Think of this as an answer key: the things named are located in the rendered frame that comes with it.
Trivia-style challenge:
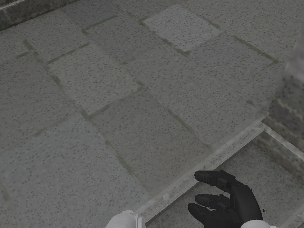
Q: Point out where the stairs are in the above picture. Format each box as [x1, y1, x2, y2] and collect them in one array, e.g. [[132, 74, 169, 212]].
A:
[[145, 139, 304, 228]]

